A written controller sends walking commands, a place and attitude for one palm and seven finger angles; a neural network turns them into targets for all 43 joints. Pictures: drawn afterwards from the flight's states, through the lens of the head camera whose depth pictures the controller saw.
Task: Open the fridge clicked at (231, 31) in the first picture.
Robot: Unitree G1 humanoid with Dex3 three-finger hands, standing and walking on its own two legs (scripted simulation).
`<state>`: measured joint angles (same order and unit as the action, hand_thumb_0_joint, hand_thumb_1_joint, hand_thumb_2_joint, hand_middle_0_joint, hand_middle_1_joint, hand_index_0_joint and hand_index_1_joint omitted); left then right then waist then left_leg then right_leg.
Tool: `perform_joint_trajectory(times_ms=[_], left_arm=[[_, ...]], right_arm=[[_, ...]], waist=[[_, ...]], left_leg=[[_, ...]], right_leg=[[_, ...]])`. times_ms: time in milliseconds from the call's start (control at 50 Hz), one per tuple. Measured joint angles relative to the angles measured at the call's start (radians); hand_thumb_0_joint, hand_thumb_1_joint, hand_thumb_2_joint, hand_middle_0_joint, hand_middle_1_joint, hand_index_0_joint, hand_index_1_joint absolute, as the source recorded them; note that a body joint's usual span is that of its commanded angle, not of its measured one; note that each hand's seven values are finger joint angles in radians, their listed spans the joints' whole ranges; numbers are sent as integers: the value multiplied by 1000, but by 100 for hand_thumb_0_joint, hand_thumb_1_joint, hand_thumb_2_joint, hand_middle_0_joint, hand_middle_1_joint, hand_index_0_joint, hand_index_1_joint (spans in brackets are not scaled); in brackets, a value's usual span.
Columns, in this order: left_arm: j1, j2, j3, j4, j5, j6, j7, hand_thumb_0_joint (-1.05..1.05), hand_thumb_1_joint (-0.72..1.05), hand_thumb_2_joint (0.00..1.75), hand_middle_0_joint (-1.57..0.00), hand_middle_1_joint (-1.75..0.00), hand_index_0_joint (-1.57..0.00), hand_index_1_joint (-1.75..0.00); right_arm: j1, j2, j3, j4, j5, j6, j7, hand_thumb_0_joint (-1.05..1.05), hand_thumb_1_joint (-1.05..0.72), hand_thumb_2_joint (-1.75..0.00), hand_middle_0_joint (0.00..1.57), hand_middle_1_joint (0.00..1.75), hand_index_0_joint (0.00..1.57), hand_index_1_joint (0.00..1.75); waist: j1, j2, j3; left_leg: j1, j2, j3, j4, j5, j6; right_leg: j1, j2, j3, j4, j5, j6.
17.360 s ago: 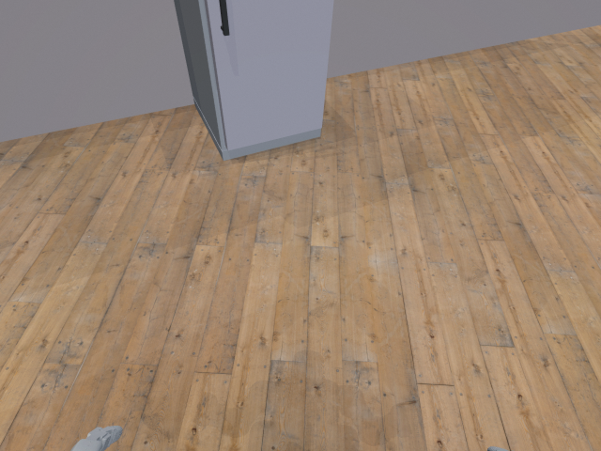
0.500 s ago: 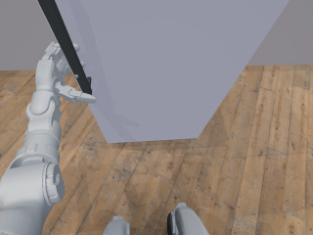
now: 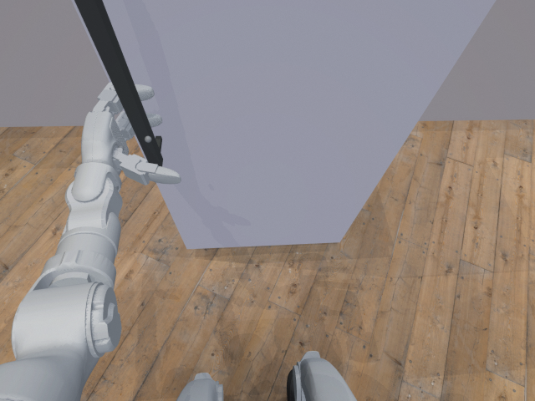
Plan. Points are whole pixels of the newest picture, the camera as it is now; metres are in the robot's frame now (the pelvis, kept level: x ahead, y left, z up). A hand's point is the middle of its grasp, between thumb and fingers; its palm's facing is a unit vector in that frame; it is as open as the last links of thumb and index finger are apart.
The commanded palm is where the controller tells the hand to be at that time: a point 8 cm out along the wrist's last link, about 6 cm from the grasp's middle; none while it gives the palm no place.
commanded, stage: slide the fingers in behind the handle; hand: left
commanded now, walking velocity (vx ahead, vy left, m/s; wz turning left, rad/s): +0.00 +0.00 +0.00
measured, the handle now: (120, 58) +0.55 +0.17 +0.16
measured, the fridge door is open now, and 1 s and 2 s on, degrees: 0 0 2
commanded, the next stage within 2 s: grip the handle and tug to test in 0.34 s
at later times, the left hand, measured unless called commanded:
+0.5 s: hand (139, 137) +0.49 +0.17 +0.07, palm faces -0.03 -1.00 -0.01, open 14.0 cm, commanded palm +0.46 +0.21 +0.08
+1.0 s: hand (145, 137) +0.49 +0.16 +0.08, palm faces +0.00 -1.00 -0.01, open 7.6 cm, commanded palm +0.45 +0.21 +0.08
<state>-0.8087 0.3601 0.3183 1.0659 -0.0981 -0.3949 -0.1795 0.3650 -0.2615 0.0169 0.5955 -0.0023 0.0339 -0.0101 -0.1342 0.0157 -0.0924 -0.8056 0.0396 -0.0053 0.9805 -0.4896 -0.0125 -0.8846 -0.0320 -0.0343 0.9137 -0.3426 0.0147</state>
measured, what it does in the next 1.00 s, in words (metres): stands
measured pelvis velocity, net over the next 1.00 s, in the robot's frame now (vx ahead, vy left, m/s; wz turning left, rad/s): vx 0.01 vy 0.01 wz -0.01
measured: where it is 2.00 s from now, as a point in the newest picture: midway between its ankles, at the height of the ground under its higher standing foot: outside the picture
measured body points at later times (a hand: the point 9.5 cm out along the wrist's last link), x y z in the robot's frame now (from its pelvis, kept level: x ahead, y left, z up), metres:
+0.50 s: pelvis +0.00 +0.01 +0.00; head +0.11 +0.02 +0.43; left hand +0.48 +0.22 +0.08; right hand +0.02 -0.26 -0.12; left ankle -0.02 +0.13 -0.68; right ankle +0.05 -0.13 -0.68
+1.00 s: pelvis +0.01 +0.01 +0.00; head +0.11 +0.01 +0.44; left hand +0.48 +0.21 +0.08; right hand +0.05 -0.26 -0.11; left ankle -0.02 +0.13 -0.68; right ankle +0.05 -0.13 -0.68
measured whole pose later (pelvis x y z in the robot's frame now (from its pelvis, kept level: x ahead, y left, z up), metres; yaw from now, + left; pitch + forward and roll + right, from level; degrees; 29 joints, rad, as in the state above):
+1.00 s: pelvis +0.01 +0.01 +0.00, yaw -1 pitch +18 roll -1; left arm -0.77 0.35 0.32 1.01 -0.11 -0.39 -0.16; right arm 0.37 -0.25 0.02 0.59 -0.01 0.04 0.00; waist -0.13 0.02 -0.10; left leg -0.79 0.04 0.00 0.97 -0.50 -0.01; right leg -0.87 -0.03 -0.02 0.90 -0.35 0.02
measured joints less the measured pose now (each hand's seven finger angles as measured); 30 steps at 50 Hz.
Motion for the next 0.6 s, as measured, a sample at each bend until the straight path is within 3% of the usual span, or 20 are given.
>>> perform_joint_trajectory(times_ms=[320,600], left_arm=[[-16,35,24,20,-5,-14,-12,-1,-50,30,-30,-120,-29,-119],[-14,21,12,6,-12,0,-19,-1,-41,34,-31,-121,-31,-121]], right_arm=[[6,-1,6,0,-2,-7,-6,1,-91,-90,20,30,20,30],[20,-2,2,11,-6,-1,-1,1,-91,-90,20,30,20,30]], waist=[[-7,-4,7],[-7,1,-4]], left_leg=[[-21,-1,6,12,1,4],[-26,-2,3,18,-10,10]], right_leg=[[-21,0,7,7,6,4],[-21,-1,5,3,0,10]])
